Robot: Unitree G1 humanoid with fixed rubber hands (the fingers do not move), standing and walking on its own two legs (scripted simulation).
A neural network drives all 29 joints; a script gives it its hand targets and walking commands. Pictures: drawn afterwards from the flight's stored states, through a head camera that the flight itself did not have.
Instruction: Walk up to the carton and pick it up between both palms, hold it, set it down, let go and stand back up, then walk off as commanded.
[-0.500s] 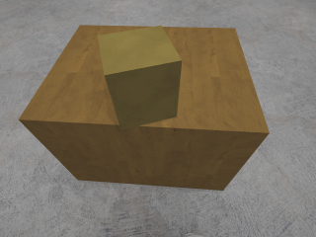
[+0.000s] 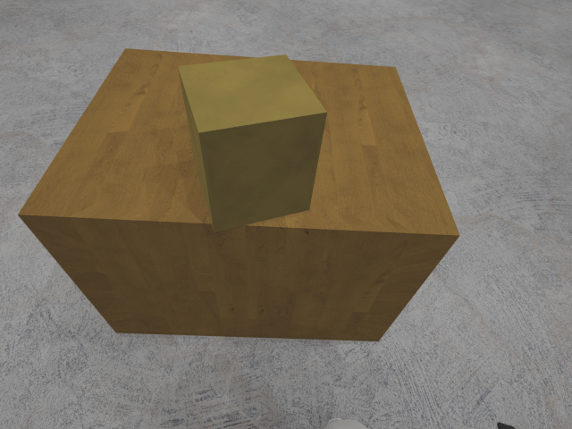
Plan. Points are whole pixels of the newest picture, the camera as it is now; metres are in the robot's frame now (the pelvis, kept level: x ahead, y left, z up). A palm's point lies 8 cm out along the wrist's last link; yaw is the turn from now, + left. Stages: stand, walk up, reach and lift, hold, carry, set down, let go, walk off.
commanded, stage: walk up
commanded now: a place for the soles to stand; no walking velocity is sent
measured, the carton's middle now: (249, 144) +0.63 +0.09 +0.01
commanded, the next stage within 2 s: none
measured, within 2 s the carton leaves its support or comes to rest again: neither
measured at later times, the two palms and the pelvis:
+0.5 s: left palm out of the picture +0.12 +0.29 -0.11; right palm out of the picture +0.09 -0.32 -0.09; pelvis +0.02 -0.01 -0.01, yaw -5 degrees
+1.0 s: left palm out of the picture +0.11 +0.32 -0.11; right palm out of the picture +0.14 -0.31 -0.11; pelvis +0.06 +0.01 -0.02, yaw -5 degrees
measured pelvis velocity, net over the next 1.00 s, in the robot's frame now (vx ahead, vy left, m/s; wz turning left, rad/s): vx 0.06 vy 0.01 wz -0.08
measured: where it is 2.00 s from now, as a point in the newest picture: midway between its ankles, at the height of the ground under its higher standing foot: outside the picture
